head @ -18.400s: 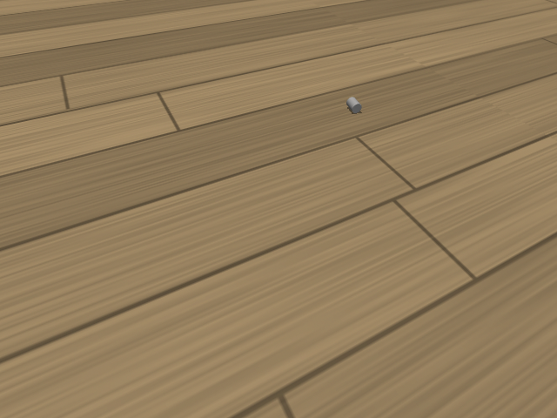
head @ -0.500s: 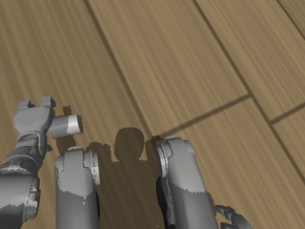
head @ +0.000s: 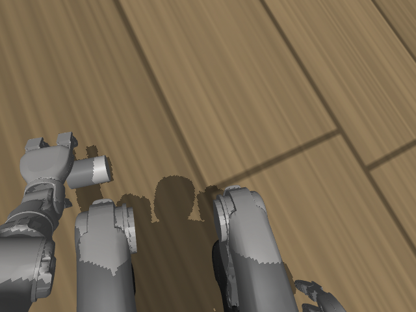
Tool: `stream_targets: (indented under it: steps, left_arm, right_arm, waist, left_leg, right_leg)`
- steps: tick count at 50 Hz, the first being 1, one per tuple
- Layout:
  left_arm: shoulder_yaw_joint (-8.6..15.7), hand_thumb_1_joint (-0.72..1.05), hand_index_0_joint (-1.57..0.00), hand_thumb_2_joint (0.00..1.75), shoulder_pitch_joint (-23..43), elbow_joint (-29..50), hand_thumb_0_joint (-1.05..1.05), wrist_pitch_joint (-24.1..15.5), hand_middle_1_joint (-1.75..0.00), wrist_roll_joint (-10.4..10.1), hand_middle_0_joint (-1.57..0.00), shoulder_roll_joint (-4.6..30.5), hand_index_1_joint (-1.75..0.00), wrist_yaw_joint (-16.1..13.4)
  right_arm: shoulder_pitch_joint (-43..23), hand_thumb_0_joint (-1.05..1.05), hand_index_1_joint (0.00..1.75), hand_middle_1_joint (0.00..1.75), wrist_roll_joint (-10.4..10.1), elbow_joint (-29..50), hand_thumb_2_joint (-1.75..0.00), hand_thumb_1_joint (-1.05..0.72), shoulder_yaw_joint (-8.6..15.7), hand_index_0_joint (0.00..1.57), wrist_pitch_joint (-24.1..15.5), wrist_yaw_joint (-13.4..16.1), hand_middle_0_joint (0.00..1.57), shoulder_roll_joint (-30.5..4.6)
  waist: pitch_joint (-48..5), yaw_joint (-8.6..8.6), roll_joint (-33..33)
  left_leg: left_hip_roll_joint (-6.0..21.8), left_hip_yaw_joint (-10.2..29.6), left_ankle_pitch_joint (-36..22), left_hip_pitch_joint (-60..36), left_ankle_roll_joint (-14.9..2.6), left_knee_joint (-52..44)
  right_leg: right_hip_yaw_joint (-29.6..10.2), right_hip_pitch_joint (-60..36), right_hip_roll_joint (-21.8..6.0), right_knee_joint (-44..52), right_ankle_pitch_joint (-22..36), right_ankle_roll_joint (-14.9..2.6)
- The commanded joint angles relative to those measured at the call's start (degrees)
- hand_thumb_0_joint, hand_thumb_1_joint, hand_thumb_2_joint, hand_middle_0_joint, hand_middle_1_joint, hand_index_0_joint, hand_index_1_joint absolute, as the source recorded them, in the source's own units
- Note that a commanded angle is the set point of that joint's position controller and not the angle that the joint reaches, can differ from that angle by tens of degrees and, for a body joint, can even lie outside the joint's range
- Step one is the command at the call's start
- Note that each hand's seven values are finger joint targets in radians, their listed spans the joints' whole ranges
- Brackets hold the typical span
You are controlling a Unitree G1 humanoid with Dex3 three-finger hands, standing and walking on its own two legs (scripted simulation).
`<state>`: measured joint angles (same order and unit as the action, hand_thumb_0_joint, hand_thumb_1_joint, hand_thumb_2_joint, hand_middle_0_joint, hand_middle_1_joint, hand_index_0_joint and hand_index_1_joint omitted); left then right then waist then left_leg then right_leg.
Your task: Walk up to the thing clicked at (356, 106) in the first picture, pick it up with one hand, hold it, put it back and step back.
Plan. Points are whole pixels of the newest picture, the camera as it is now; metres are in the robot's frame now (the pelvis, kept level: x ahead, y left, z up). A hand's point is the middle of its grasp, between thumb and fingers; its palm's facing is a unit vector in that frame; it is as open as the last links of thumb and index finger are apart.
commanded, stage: rise first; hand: left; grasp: from above
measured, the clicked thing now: (88, 171) +0.44 +0.23 -0.30
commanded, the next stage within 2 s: approach in 0.16 s
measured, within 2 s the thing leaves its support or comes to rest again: neither
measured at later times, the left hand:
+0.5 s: hand (68, 169) +0.41 +0.24 -0.18, palm faces -0.45 -0.07 -0.89, open 14.0 cm
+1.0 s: hand (77, 165) +0.43 +0.23 -0.20, palm faces -0.50 -0.09 -0.86, open 14.3 cm
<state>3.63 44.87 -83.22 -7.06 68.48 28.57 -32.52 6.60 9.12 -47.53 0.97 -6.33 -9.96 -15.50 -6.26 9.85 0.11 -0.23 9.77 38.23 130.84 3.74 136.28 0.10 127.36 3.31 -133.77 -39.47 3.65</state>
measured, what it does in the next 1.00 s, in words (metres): stands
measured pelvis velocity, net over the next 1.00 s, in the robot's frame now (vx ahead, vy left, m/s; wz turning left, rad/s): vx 0.00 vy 0.00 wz -0.01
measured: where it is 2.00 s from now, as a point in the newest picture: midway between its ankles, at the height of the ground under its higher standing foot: (179, 304)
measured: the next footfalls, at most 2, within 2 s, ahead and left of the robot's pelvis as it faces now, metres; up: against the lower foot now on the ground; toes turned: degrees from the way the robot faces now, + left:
none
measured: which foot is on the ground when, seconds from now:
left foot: down 0.00-1.00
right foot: down 0.00-1.00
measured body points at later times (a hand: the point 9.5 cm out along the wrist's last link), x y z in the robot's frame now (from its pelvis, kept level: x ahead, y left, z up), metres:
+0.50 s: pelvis +0.00 +0.00 +0.00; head +0.21 +0.05 +0.39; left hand +0.43 +0.24 -0.13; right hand +0.07 -0.27 -0.12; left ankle +0.08 +0.14 -0.30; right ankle +0.10 -0.13 -0.30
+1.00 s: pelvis +0.00 +0.00 -0.01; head +0.23 +0.03 +0.37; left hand +0.45 +0.23 -0.15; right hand +0.03 -0.26 -0.13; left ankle +0.08 +0.14 -0.30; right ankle +0.10 -0.13 -0.30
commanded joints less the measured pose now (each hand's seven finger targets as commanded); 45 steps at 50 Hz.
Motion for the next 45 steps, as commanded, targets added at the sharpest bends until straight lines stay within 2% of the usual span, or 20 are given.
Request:
stream_targets:
  steps: [1, 2, 4, 6, 7, 10, 12, 13, 15, 18, 20, 21, 23, 27, 31, 32, 38, 39, 43, 45]
  left_arm:
    - [0.5, -0.48, -0.16, 0.94, 16.0, 4.4, 0.00, 0.1, -0.88, -0.3, -0.18, 10.8, -0.90, -2.4]
    - [0.2, -0.48, -0.16, 0.94, 15.9, 3.6, 0.00, 0.1, -0.88, -0.8, -0.18, 9.7, -0.90, -2.2]
    - [2.1, -0.47, -0.16, 0.94, 15.9, 7.0, 0.00, -0.2, -0.88, -1.0, -0.18, 12.1, -0.90, -2.4]
    - [-0.1, -0.49, -0.15, 0.95, 16.1, 5.1, 0.00, 0.0, -0.90, -0.7, -0.17, 10.2, -0.92, -2.1]
    - [1.5, -0.48, -0.15, 0.95, 17.5, 7.8, 0.00, -0.3, -0.89, -0.9, -0.17, 11.9, -0.91, -2.5]
    - [1.2, -0.50, -0.15, 0.96, 15.3, 8.8, 0.00, -0.2, -0.88, -0.7, -0.17, 11.4, -0.91, -2.3]
    - [0.1, -0.52, -0.13, 0.98, 15.8, 6.1, 0.00, 0.0, -0.90, -0.5, -0.15, 10.0, -0.93, -2.2]
    - [1.3, -0.60, -0.09, 1.06, 16.0, 8.3, 0.00, -0.1, -0.85, -0.9, -0.16, 11.3, -0.91, -2.4]
    - [1.4, -0.53, -0.11, 0.99, 16.7, 6.7, 0.00, 0.0, -0.92, -0.4, -0.14, 12.2, -0.94, -2.3]
    - [-1.7, -0.52, -0.13, 0.98, 21.1, 5.0, 0.00, -0.5, -0.92, -0.4, -0.15, 8.8, -0.94, -1.7]
    - [-2.1, -0.53, -0.12, 0.99, 26.2, 7.9, 0.00, -1.3, -0.94, -0.7, -0.14, 9.3, -0.96, -1.8]
    - [-4.7, -0.54, -0.11, 0.99, 24.0, 1.0, 0.00, -0.6, -0.94, -0.4, -0.13, 5.6, -0.96, -1.6]
    - [-5.8, -0.53, -0.11, 0.99, 29.3, 0.2, 0.00, -1.0, -0.97, -0.4, -0.12, 5.2, -0.98, -2.0]
    - [-5.0, -0.56, -0.09, 1.02, 31.2, -5.3, 0.00, 0.2, -0.98, 0.9, -0.11, 7.0, -1.00, -3.8]
    - [-0.3, -0.56, -0.09, 1.02, 28.2, -7.1, 0.00, 2.4, -0.95, 1.9, -0.12, 11.7, -0.98, -5.7]
    - [-0.2, -0.56, -0.09, 1.02, 27.4, -8.9, 0.00, 3.2, -0.96, 2.4, -0.11, 11.7, -0.98, -5.9]
    - [3.6, -0.56, -0.08, 1.00, 22.4, -3.5, 0.00, 5.6, -0.96, 0.0, -0.09, 14.4, -0.96, -5.4]
    - [3.2, -0.57, -0.07, 0.99, 20.9, -2.9, 0.00, 5.6, -0.96, -0.7, -0.08, 13.2, -0.97, -4.9]
    - [-0.7, -0.57, -0.06, 0.99, 21.8, -3.9, 0.00, 4.3, -0.99, -3.6, -0.07, 9.2, -0.99, -1.3]
    - [-1.4, -0.57, -0.07, 0.99, 23.7, 0.1, 0.00, 2.5, -0.99, -5.0, -0.08, 9.0, -0.99, 0.1]
  right_arm:
    - [8.6, 0.00, 0.30, 0.30, 0.0, 1.5, -0.90, -0.90, 3.4, 0.20, -0.7, 0.2, 0.20, -12.2]
    - [9.0, 0.00, 0.30, 0.30, 0.0, 1.4, -0.90, -0.90, 3.3, 0.20, -0.8, 0.1, 0.20, -12.2]
    - [9.2, 0.00, 0.30, 0.30, 0.1, 1.0, -0.90, -0.90, 3.6, 0.20, -0.9, 0.0, 0.20, -12.7]
    - [8.6, 0.00, 0.30, 0.30, 0.1, 1.1, -0.90, -0.90, 3.5, 0.20, -1.1, -0.2, 0.20, -12.4]
    - [8.9, 0.00, 0.30, 0.30, 0.1, 1.3, -0.90, -0.90, 3.8, 0.20, -1.1, -0.2, 0.20, -13.0]
    - [8.5, 0.00, 0.30, 0.30, -0.2, 1.4, -0.90, -0.90, 4.0, 0.20, -0.8, -0.2, 0.20, -12.5]
    - [8.5, 0.00, 0.30, 0.30, 0.0, 1.5, -0.90, -0.90, 3.8, 0.20, -0.9, -0.5, 0.20, -12.3]
    - [8.7, 0.00, 0.30, 0.30, -0.3, 1.2, -0.90, -0.90, 4.1, 0.20, -0.8, -0.4, 0.20, -12.6]
    - [8.9, 0.00, 0.30, 0.30, -0.2, 1.3, -0.90, -0.90, 3.8, 0.20, -0.9, -0.3, 0.20, -12.8]
    - [10.1, 0.00, 0.30, 0.30, 0.1, 0.5, -0.90, -0.90, 3.6, 0.20, -1.2, -0.3, 0.20, -12.4]
    - [11.0, 0.00, 0.30, 0.30, 0.6, -0.4, -0.90, -0.90, 3.4, 0.20, -1.4, -0.2, 0.20, -12.7]
    - [10.2, 0.00, 0.30, 0.30, 0.7, 0.0, -0.90, -0.90, 3.1, 0.20, -1.5, -0.4, 0.20, -12.5]
    - [10.8, 0.00, 0.30, 0.30, 1.2, -0.6, -0.90, -0.90, 2.7, 0.20, -1.7, -0.4, 0.20, -12.8]
    - [10.8, 0.00, 0.30, 0.30, 2.4, -0.6, -0.90, -0.90, 1.4, 0.20, -2.2, -1.0, 0.20, -13.2]
    - [10.3, 0.00, 0.30, 0.30, 2.9, 0.4, -0.90, -0.90, 0.5, 0.20, -2.1, -1.8, 0.20, -13.7]
    - [10.0, 0.00, 0.30, 0.30, 3.2, 0.8, -0.90, -0.90, 0.2, 0.20, -2.2, -2.3, 0.20, -13.5]
    - [9.6, 0.00, 0.30, 0.30, 2.6, 2.1, -0.90, -0.90, 0.3, 0.20, -1.8, -4.3, 0.20, -13.2]
    - [9.6, 0.00, 0.30, 0.30, 2.3, 2.4, -0.90, -0.90, 0.5, 0.20, -1.7, -4.5, 0.20, -13.0]
    - [11.9, 0.00, 0.30, 0.30, 2.1, 1.5, -0.90, -0.90, 0.8, 0.20, -1.6, -4.8, 0.20, -12.7]
    - [12.9, 0.00, 0.30, 0.30, 1.4, 0.9, -0.90, -0.90, 1.3, 0.20, -1.6, -4.3, 0.20, -13.3]
  waist:
    - [-33.0, 0.90, -10.3]
    - [-32.6, 1.41, -8.8]
    - [-36.1, -0.21, -10.8]
    - [-33.9, 0.96, -10.5]
    - [-35.1, 0.65, -10.8]
    - [-36.2, -0.55, -12.1]
    - [-34.1, 1.00, -10.1]
    - [-35.5, -0.04, -10.0]
    - [-34.8, 0.53, -10.2]
    - [-31.9, 3.42, -8.7]
    - [-34.7, 3.55, -11.2]
    - [-32.4, 4.65, -9.5]
    - [-30.6, 6.89, -9.3]
    - [-31.4, 7.20, -10.5]
    - [-34.6, 4.42, -15.0]
    - [-33.6, 5.14, -14.4]
    - [-36.1, 3.25, -13.1]
    - [-37.0, 2.68, -13.8]
    - [-31.6, 6.16, -7.3]
    - [-35.0, 5.12, -9.0]
  left_leg:
    - [-0.5, -9.1, -4.4, -24.9, -4.97, -13.5]
    - [-0.5, -9.2, -4.8, -24.4, -5.12, -13.0]
    - [-0.6, -9.0, -5.7, -26.6, -4.88, -13.4]
    - [-0.4, -9.2, -5.2, -26.2, -4.87, -13.0]
    - [-0.5, -8.9, -4.7, -26.4, -4.88, -13.3]
    - [-0.5, -9.3, -4.9, -27.1, -4.70, -14.0]
    - [-0.4, -9.1, -4.4, -25.7, -4.87, -13.5]
    - [-0.5, -9.0, -5.0, -26.0, -4.95, -13.7]
    - [-0.4, -9.0, -5.4, -25.8, -5.02, -13.3]
    - [-0.3, -8.7, -4.2, -24.3, -5.11, -12.2]
    - [-0.3, -8.4, -5.2, -26.4, -4.79, -12.5]
    - [-0.3, -8.2, -4.2, -25.8, -4.76, -12.2]
    - [-0.4, -8.0, -2.1, -23.8, -4.75, -11.9]
    - [-0.4, -8.0, -3.5, -24.6, -4.59, -11.2]
    - [-0.7, -8.4, -5.8, -26.4, -4.40, -12.3]
    - [-0.6, -8.6, -5.7, -25.7, -4.54, -11.7]
    - [-0.4, -9.3, -9.3, -23.4, -5.44, -10.8]
    - [-0.3, -9.4, -9.8, -23.8, -5.39, -11.0]
    - [-0.3, -8.6, -6.5, -17.0, -6.22, -9.7]
    - [-0.1, -7.9, -7.1, -20.0, -5.79, -10.2]
  right_leg:
    - [7.6, -16.3, 0.2, 15.4, 8.5, -5.51]
    - [7.5, -17.1, 0.2, 15.7, 9.1, -5.28]
    - [7.8, -18.0, 0.1, 15.0, 9.6, -5.46]
    - [7.8, -16.9, 0.3, 15.1, 9.3, -5.39]
    - [7.8, -17.0, 0.0, 15.1, 8.6, -5.42]
    - [7.7, -17.5, 0.1, 15.2, 8.6, -5.65]
    - [7.9, -16.8, 0.3, 15.2, 8.4, -5.57]
    - [7.7, -17.6, 0.3, 15.5, 8.9, -5.50]
    - [7.8, -16.6, 0.1, 14.9, 9.4, -5.46]
    - [7.8, -15.6, 0.2, 15.4, 8.7, -5.28]
    - [8.1, -15.7, 0.0, 15.0, 9.6, -5.49]
    - [8.4, -14.3, 0.1, 15.0, 8.7, -5.48]
    - [8.3, -13.8, 0.4, 15.8, 6.6, -5.38]
    - [8.7, -14.7, 0.4, 14.9, 8.3, -5.24]
    - [8.9, -16.1, 0.5, 13.7, 10.6, -5.55]
    - [9.0, -16.2, 0.6, 13.3, 10.9, -5.47]
    - [8.3, -21.0, 1.0, 12.6, 15.5, -4.85]
    - [8.1, -21.7, 1.1, 12.7, 15.8, -4.93]
    - [7.7, -22.2, 1.2, 14.4, 12.6, -4.25]
    - [8.2, -22.2, 1.2, 14.1, 12.5, -4.66]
